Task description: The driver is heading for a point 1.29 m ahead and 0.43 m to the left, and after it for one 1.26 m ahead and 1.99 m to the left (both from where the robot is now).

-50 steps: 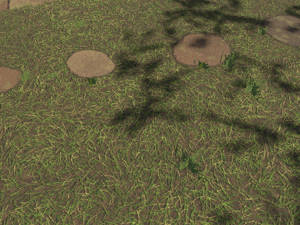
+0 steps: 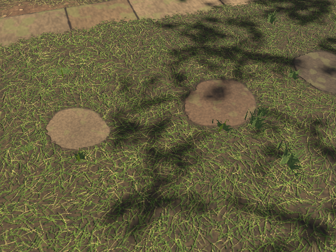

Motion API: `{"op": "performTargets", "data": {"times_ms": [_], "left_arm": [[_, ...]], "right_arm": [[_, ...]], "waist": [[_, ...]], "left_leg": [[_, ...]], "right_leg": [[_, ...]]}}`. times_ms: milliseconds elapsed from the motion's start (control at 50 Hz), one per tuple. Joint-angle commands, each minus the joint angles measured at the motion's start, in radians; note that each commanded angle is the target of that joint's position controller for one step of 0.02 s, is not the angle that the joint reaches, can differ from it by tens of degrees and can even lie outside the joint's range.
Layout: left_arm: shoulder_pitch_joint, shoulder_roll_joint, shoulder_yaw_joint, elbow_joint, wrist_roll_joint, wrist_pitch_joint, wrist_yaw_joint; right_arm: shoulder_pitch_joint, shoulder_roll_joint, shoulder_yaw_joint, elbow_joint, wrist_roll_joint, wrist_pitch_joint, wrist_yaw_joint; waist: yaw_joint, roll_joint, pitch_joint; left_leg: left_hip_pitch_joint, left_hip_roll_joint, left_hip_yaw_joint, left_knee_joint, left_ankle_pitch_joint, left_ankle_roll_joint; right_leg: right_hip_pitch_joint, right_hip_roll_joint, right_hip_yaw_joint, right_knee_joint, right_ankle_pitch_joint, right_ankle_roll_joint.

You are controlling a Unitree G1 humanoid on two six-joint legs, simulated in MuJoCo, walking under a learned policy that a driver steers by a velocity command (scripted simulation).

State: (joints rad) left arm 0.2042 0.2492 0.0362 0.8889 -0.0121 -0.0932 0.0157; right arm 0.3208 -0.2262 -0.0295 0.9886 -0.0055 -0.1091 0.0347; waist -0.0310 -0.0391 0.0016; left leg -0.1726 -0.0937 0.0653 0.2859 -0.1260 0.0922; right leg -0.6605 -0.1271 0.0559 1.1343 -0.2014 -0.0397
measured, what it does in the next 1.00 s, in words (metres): walks ahead, turning left: right foot, then left foot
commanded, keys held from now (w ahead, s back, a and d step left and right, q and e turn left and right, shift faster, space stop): w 0.30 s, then w+q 0.70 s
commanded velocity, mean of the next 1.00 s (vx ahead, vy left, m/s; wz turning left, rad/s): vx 0.50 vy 0.00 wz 0.28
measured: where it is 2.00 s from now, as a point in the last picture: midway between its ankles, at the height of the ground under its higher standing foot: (115, 158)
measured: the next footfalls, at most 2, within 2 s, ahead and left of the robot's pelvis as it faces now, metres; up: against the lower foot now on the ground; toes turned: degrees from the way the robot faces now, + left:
right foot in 0.30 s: +0.34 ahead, -0.17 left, +0.00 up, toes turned -2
left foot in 0.88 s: +0.61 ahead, +0.10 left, +0.00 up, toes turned +19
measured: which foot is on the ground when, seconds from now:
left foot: down 0.00-0.32, up 0.34-0.86, down 0.88-1.00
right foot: up 0.00-0.28, down 0.30-0.88, up 0.90-1.00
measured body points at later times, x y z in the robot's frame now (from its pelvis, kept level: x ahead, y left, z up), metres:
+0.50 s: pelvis +0.28 -0.08 +0.00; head +0.29 -0.10 +0.45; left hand +0.32 +0.18 -0.12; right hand +0.36 -0.35 -0.14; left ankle +0.28 +0.09 -0.65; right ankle +0.29 -0.17 -0.74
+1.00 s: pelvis +0.53 +0.01 -0.01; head +0.57 +0.03 +0.43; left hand +0.54 +0.30 -0.14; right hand +0.74 -0.20 -0.13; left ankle +0.57 +0.09 -0.74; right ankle +0.48 -0.17 -0.64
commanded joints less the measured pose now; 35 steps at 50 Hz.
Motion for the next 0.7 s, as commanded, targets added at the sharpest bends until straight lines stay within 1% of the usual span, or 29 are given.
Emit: {"op": "performTargets", "data": {"times_ms": [20, 60, 100, 160, 200, 220, 240, 260, 280, 300, 320, 340, 360, 380, 400, 420, 440, 460, 480, 520, 560, 620, 660, 700], "left_arm": [[0.033, 0.044, 0.013, -0.042, 0.012, 0.004, 0.007], [-0.053, 0.035, 0.010, -0.067, 0.009, -0.004, 0.001], [-0.129, 0.028, 0.006, -0.084, 0.003, -0.008, -0.006], [-0.216, 0.033, 0.002, -0.113, -0.008, -0.011, -0.023], [-0.249, 0.044, 0.003, -0.134, -0.010, -0.017, -0.036], [-0.246, 0.054, 0.006, -0.140, -0.010, -0.021, -0.042], [-0.221, 0.067, 0.011, -0.138, -0.010, -0.026, -0.046], [-0.161, 0.087, 0.021, -0.125, -0.009, -0.030, -0.047], [-0.022, 0.125, 0.044, -0.083, -0.008, -0.032, -0.044], [0.185, 0.204, 0.071, -0.034, 0.001, -0.034, -0.036], [0.300, 0.302, 0.097, -0.009, 0.012, -0.024, -0.036], [0.304, 0.206, 0.071, -0.011, 0.013, -0.025, -0.037], [0.212, 0.152, 0.052, -0.027, 0.011, -0.029, -0.035], [0.113, 0.116, 0.038, -0.049, 0.011, -0.030, -0.036], [0.050, 0.083, 0.029, -0.053, 0.012, -0.032, -0.041], [0.021, 0.062, 0.023, -0.049, 0.018, -0.038, -0.043], [0.016, 0.052, 0.023, -0.038, 0.021, -0.041, -0.044], [0.029, 0.057, 0.025, -0.024, 0.025, -0.044, -0.043], [0.044, 0.071, 0.030, -0.012, 0.028, -0.046, -0.039], [0.065, 0.090, 0.037, 0.004, 0.033, -0.045, -0.028], [0.077, 0.095, 0.038, 0.013, 0.034, -0.040, -0.016], [0.085, 0.110, 0.040, 0.018, 0.030, -0.034, -0.001], [0.121, 0.121, 0.043, 0.031, 0.024, -0.027, 0.007], [0.161, 0.128, 0.046, 0.047, 0.019, -0.015, 0.011]], "right_arm": [[-0.041, -0.133, -0.021, -0.055, 0.002, -0.017, -0.020], [0.000, -0.145, -0.023, -0.049, 0.009, -0.010, -0.030], [0.039, -0.161, -0.026, -0.038, 0.018, -0.004, -0.034], [0.094, -0.169, -0.029, -0.016, 0.026, 0.007, -0.035], [0.111, -0.170, -0.032, -0.005, 0.027, 0.017, -0.037], [0.110, -0.175, -0.035, -0.003, 0.027, 0.022, -0.038], [0.101, -0.183, -0.038, -0.003, 0.027, 0.028, -0.039], [0.080, -0.189, -0.039, -0.008, 0.026, 0.033, -0.039], [0.064, -0.173, -0.033, -0.014, 0.021, 0.039, -0.039], [0.055, -0.133, -0.015, -0.039, 0.005, 0.038, -0.038], [0.169, -0.007, 0.023, -0.047, 0.009, 0.015, -0.029], [0.150, -0.069, 0.009, -0.030, 0.030, -0.009, -0.026], [0.065, -0.154, -0.015, -0.059, 0.058, -0.020, -0.025], [0.008, -0.159, -0.018, -0.074, 0.059, -0.018, -0.031], [-0.020, -0.142, -0.023, -0.077, 0.046, -0.007, -0.039], [-0.002, -0.129, -0.031, -0.074, 0.039, 0.010, -0.042], [0.021, -0.104, -0.031, -0.064, 0.039, 0.026, -0.041], [0.037, -0.082, -0.030, -0.058, 0.041, 0.038, -0.040], [0.031, -0.073, -0.032, -0.064, 0.041, 0.046, -0.041], [-0.017, -0.075, -0.038, -0.088, 0.037, 0.054, -0.042], [-0.072, -0.073, -0.042, -0.112, 0.032, 0.053, -0.038], [-0.160, -0.060, -0.039, -0.147, 0.026, 0.049, -0.023], [-0.233, -0.046, -0.032, -0.178, 0.022, 0.049, -0.011], [-0.293, -0.037, -0.028, -0.212, 0.023, 0.048, 0.002]], "waist": [[0.047, 0.074, 0.054], [0.017, 0.073, 0.053], [-0.012, 0.077, 0.054], [-0.046, 0.087, 0.072], [-0.047, 0.092, 0.081], [-0.038, 0.097, 0.078], [-0.018, 0.106, 0.065], [0.022, 0.116, 0.033], [0.090, 0.105, -0.047], [0.166, 0.034, -0.199], [0.141, -0.223, -0.334], [0.157, -0.197, -0.368], [0.138, -0.135, -0.221], [0.102, -0.063, -0.148], [0.074, -0.020, -0.078], [0.041, -0.048, -0.053], [0.026, -0.057, -0.035], [0.016, -0.051, -0.022], [0.012, -0.040, -0.008], [0.015, -0.020, 0.015], [0.024, -0.015, 0.030], [0.046, -0.014, 0.054], [0.074, -0.001, 0.079], [0.096, 0.007, 0.099]], "left_leg": [[-0.105, 0.280, -0.207, -0.203, 0.072, 0.172], [-0.059, 0.269, -0.180, -0.195, 0.091, 0.146], [-0.020, 0.264, -0.158, -0.185, 0.085, 0.127], [0.072, 0.295, -0.165, -0.151, 0.057, 0.121], [0.145, 0.328, -0.180, -0.111, 0.059, 0.112], [0.171, 0.343, -0.188, -0.087, 0.073, 0.105], [0.187, 0.351, -0.193, -0.054, 0.117, 0.096], [0.187, 0.341, -0.180, 0.015, 0.244, 0.081], [0.163, 0.289, -0.137, 0.179, 0.402, 0.058], [0.001, 0.226, -0.077, 0.472, 0.326, 0.020], [-0.437, 0.048, -0.020, 0.866, -0.111, -0.056], [-0.557, 0.049, -0.194, 1.029, -0.410, -0.040], [-0.624, 0.100, -0.219, 1.071, -0.346, -0.016], [-0.589, 0.157, -0.192, 1.035, -0.252, -0.012], [-0.555, 0.187, -0.184, 0.968, -0.184, -0.018], [-0.494, 0.217, -0.190, 0.915, -0.137, -0.020], [-0.452, 0.219, -0.186, 0.898, -0.110, -0.025], [-0.446, 0.215, -0.183, 0.894, -0.089, -0.029], [-0.466, 0.214, -0.188, 0.884, -0.060, -0.033], [-0.536, 0.210, -0.208, 0.828, 0.014, -0.042], [-0.579, 0.201, -0.212, 0.731, 0.098, -0.050], [-0.564, 0.193, -0.160, 0.561, 0.214, -0.051], [-0.576, 0.193, -0.118, 0.485, 0.234, -0.045], [-0.613, 0.192, -0.091, 0.431, 0.208, -0.034]], "right_leg": [[-0.019, -0.042, 0.002, -0.145, 0.161, 0.027], [-0.017, -0.024, -0.014, -0.307, 0.258, 0.029], [0.017, 0.005, -0.038, -0.432, 0.307, 0.035], [0.018, 0.025, -0.047, -0.532, 0.280, 0.034], [0.011, 0.033, -0.042, -0.580, 0.214, 0.014], [0.028, 0.039, -0.044, -0.601, 0.173, 0.000], [0.073, 0.051, -0.053, -0.621, 0.134, -0.014], [0.168, 0.077, -0.076, -0.642, 0.108, -0.032], [0.349, 0.109, -0.099, -0.662, 0.103, -0.058], [0.651, -0.011, 0.034, -0.638, 0.123, -0.122], [1.044, -0.254, 0.478, -0.717, -0.037, -0.273], [1.044, -0.291, 0.665, -0.828, -0.102, -0.272], [0.913, -0.268, 0.508, -0.836, -0.077, -0.218], [0.770, -0.229, 0.359, -0.860, 0.000, -0.186], [0.652, -0.185, 0.255, -0.906, 0.048, -0.165], [0.579, -0.152, 0.174, -0.940, 0.088, -0.142], [0.530, -0.128, 0.118, -0.965, 0.124, -0.136], [0.508, -0.118, 0.067, -0.978, 0.185, -0.138], [0.502, -0.115, 0.026, -0.986, 0.239, -0.139], [0.522, -0.119, -0.031, -0.996, 0.310, -0.142], [0.547, -0.116, -0.080, -1.005, 0.328, -0.134], [0.565, -0.105, -0.154, -1.021, 0.314, -0.112], [0.611, -0.122, -0.183, -1.022, 0.319, -0.108], [0.692, -0.145, -0.205, -0.997, 0.352, -0.106]]}}
Velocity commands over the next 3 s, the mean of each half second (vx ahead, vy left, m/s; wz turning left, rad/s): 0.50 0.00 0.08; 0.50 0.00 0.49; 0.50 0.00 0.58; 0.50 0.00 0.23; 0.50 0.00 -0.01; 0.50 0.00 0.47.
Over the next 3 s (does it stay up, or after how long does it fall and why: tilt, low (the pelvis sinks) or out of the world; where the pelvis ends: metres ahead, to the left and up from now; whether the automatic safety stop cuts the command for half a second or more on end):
stays up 1.35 0.66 -0.03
